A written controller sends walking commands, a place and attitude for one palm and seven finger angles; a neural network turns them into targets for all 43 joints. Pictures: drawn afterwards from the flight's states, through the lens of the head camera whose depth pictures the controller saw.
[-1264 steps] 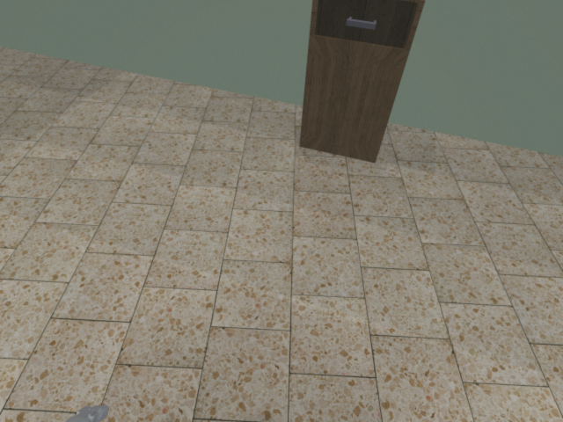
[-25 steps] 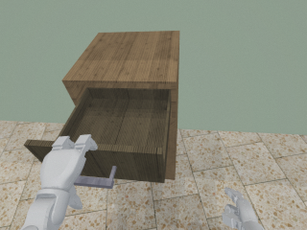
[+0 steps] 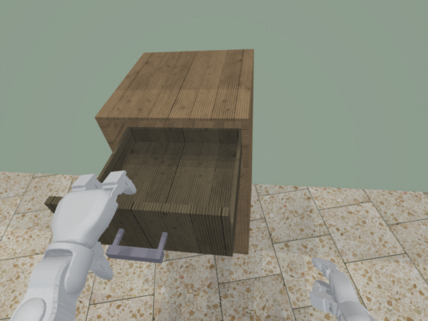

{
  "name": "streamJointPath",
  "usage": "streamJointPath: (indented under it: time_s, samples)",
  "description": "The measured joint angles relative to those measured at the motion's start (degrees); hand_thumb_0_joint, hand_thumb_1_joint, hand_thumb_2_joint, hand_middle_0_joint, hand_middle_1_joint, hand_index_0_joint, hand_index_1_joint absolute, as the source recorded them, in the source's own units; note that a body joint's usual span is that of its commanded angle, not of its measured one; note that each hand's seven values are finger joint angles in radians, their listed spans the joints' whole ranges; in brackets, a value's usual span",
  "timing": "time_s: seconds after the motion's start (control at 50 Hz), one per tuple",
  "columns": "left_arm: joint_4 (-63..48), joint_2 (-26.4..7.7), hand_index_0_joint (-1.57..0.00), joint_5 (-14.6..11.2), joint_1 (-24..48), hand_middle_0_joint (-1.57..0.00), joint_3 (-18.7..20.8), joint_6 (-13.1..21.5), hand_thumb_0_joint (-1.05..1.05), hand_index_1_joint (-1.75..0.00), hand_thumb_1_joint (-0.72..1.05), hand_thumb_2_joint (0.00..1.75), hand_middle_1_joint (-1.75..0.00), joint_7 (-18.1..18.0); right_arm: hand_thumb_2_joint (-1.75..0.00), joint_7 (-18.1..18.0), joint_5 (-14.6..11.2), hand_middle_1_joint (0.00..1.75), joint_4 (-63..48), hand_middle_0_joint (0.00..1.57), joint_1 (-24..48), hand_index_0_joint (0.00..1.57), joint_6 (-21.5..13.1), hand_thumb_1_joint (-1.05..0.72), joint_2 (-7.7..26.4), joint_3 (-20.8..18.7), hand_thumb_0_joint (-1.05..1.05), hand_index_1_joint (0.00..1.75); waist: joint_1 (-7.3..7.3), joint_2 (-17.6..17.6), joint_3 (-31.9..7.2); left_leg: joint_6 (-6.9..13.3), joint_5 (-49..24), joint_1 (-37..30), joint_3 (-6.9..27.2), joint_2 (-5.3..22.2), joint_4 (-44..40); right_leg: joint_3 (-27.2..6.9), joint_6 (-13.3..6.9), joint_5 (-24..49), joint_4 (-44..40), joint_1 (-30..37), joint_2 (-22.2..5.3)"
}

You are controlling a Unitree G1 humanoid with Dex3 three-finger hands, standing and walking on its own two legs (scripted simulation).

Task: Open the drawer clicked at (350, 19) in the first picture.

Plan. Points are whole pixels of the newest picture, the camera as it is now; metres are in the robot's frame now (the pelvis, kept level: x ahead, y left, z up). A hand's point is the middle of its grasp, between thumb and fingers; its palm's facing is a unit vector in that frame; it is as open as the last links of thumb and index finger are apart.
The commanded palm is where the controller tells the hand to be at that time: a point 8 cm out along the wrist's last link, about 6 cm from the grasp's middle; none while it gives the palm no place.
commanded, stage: draw the hand back to the body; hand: left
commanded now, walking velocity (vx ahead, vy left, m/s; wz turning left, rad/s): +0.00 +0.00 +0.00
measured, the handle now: (138, 244) +0.26 +0.23 -0.04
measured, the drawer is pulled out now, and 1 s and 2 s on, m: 0.30 0.30 0.30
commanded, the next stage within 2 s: step back with the hand held close in 1.62 s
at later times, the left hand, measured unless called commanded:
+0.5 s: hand (90, 234) +0.21 +0.25 +0.10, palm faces +0.07 -0.07 -1.00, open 13.9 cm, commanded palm +0.17 +0.25 +0.16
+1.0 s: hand (90, 215) +0.21 +0.23 +0.15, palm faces +0.38 -0.85 -0.37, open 12.3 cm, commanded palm +0.16 +0.27 +0.17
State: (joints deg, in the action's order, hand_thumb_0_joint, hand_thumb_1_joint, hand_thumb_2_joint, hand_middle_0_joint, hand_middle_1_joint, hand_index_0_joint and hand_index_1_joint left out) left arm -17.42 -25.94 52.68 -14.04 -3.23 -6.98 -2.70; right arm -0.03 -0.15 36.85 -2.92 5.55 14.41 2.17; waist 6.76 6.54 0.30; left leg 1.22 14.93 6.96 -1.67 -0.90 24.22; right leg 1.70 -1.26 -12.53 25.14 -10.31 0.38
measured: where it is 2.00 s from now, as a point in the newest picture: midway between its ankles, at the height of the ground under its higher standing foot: outside the picture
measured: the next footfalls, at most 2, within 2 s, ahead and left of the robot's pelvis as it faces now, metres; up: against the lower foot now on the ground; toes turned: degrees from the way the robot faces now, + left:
none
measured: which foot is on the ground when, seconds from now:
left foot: down 0.00-1.00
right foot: down 0.00-1.00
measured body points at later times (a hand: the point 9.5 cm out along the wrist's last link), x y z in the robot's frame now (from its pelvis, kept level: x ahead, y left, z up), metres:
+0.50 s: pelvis +0.00 +0.00 +0.00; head +0.00 -0.04 +0.45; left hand +0.20 +0.25 +0.16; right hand +0.22 -0.20 -0.10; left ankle -0.02 +0.10 -0.74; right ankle +0.01 -0.10 -0.74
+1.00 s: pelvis +0.02 +0.00 +0.00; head +0.02 -0.01 +0.45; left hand +0.19 +0.27 +0.17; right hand +0.21 -0.21 -0.08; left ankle -0.02 +0.10 -0.74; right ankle +0.01 -0.10 -0.74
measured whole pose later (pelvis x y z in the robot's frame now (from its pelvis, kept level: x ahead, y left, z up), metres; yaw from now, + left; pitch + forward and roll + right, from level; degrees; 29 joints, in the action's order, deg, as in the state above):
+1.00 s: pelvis +0.02 +0.00 +0.00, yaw +0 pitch -4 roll -1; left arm -27.2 -18.0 -2.0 -27.7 14.2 6.8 -6.7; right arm -3.3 0.8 36.7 -11.2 -9.2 11.6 2.3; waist 3.1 2.5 2.7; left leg 0.8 16.8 3.6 -0.9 0.0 24.2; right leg 2.4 -1.4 -13.6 23.2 -5.9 1.3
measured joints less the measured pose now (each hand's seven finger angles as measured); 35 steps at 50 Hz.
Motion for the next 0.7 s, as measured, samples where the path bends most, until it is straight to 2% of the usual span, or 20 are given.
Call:
streamJointPath:
  time_s: [0.1, 0.2, 0.28, 0.42, 0.52, 0.64, 0.68, 0.7]
  samples:
    - [1.07, -0.72, -0.32, 0.1, 0.05, -0.32, 0.36, 1.83, 0.0, -1.2, -0.49, 0.3, -1.2, -0.05, -0.9, -0.12, 0.1, 0.3, -0.03, 0.2, -0.27, 0.2, -0.27, -0.91, -0.29, 0.09, 0.01, 0.29, -0.05, -0.27, 0.27, -0.12, -0.21, 0.18, -0.2, 0.2, -0.11, -0.19, -0.15, 0.34, -0.19, -0.24, 0.22]
    - [0.66, -1.62, -0.32, -0.68, -1.22, -0.32, 2.4, 3.01, 0.0, -1.2, -0.49, 0.3, -1.2, -0.85, -0.9, -0.16, 0.06, 0.3, 0.19, 0.2, -0.99, 0.2, -0.59, -0.91, -0.3, -0.11, 0.01, 0.29, -0.14, -0.29, 0.37, -0.2, -0.21, 0.35, -0.3, 0.34, -0.02, -0.29, -0.23, 0.45, -0.24, -0.39, 0.37]
    - [-0.35, -2.18, -0.32, -1.57, -3.07, -0.32, 4.1, 2.8, 0.0, -1.2, -0.49, 0.3, -1.2, -1.06, -0.9, -0.17, -0.14, 0.3, 0.21, 0.2, -1.57, 0.2, -0.66, -0.91, 0.07, -0.32, 0.01, 0.29, -0.23, -0.15, 0.34, -0.2, -0.12, 0.6, -0.29, 0.38, 0.21, -0.27, -0.2, 0.45, -0.18, -0.55, 0.4]
    - [-0.66, -2.28, -0.32, -1.72, -3.82, -0.32, 4.06, 4.06, 0.0, -1.2, -0.49, 0.3, -1.2, -0.83, -0.9, -0.78, 0.02, 0.3, 0.24, 0.2, -2.07, 0.2, -1.37, -0.91, 0.62, -0.69, 0.01, 0.29, 0.02, -0.12, 0.55, -0.05, -0.11, 1.09, 0.07, 0.12, 0.56, 0.07, -0.06, 0.3, 0.13, -0.88, 0.11]
    - [-1.47, -3.48, -0.32, -2.44, -5.53, -0.32, 5.75, 5.17, 0.0, -1.2, -0.49, 0.3, -1.2, -1.12, -0.9, -0.89, -0.03, 0.3, -0.22, 0.2, -1.88, 0.2, -1.64, -0.91, 0.31, -0.59, 0.01, 0.29, -0.15, -0.32, 0.49, -0.06, 0.21, 1.16, -0.08, 0.24, 0.86, -0.08, -0.05, 0.15, 0.27, -0.93, 0.24]
    - [-4.18, -3.97, -0.32, -3.64, -8.68, -0.32, 7.9, 4.92, 0.0, -1.2, -0.49, 0.3, -1.2, -1.4, -0.9, -0.67, -0.24, 0.3, -1.32, 0.2, -1.94, 0.2, -1.78, -0.91, 0.48, -0.61, 0.01, 0.29, -0.15, -0.34, 0.07, 0.03, 0.69, 1.56, -0.12, 0.26, 1.43, -0.13, 0.12, -0.1, 0.45, -1.16, 0.25]
    - [-5.1, -0.45, -0.32, -23.14, -9.69, -0.32, 10.17, 6.84, -0.01, -1.19, -0.49, 0.31, -1.2, -1.53, -0.9, -1.35, -0.46, 0.3, -2.22, 0.2, -2.1, 0.2, -3.89, -0.91, 0.05, -0.8, 0.01, 0.29, -1.06, -0.22, 1.54, 0.17, 0.93, 0.58, 0.18, 0.22, 1.65, 0.15, 0.2, -0.22, 0.31, 0.09, 0.2]
    - [-5.46, 1.87, -0.32, -31.36, -10.38, -0.32, 11.16, 8.07, -0.01, -1.19, -0.48, 0.31, -1.2, -1.81, -0.9, -2.0, -0.38, 0.3, -2.62, 0.2, -2.45, 0.2, -5.52, -0.91, -0.42, -0.64, 0.01, 0.29, -1.54, -0.5, 2.18, 0.2, 1.04, -0.05, 0.24, 0.21, 1.59, 0.21, 0.22, -0.35, 0.25, 0.72, 0.19]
